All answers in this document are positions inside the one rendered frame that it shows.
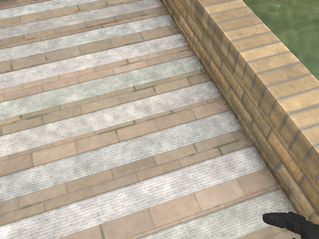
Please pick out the robot right hand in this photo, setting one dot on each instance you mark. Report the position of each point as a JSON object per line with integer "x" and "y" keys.
{"x": 293, "y": 222}

